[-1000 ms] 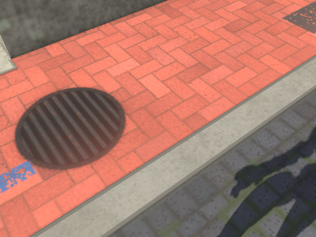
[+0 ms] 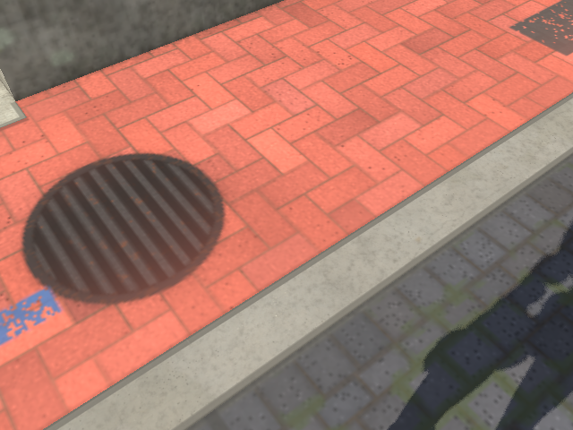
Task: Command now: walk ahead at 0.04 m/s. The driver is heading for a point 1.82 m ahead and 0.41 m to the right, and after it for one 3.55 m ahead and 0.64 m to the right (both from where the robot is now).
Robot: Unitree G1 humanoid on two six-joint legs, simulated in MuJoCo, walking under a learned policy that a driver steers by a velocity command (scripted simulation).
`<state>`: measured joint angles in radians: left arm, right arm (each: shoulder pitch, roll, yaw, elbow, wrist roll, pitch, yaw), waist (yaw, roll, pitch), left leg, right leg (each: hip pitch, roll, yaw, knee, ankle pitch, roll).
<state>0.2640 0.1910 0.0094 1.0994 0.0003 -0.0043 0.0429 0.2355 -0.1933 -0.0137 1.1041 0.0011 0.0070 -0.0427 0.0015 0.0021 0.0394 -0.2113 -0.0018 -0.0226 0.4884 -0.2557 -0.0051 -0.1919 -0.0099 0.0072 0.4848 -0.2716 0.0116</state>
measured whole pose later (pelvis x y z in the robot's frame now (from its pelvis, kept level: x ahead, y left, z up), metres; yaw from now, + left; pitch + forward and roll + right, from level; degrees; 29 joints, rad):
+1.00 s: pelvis +0.36 -0.11 -0.01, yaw -2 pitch +3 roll +1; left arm 0.52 0.21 0.03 1.06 0.00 -0.07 0.04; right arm -0.09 -0.21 -0.03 0.81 0.03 -0.10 0.05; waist 0.08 0.03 0.02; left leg -0.60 -0.02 0.07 0.50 0.03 0.09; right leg 0.20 0.09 0.01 0.13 -0.37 -0.10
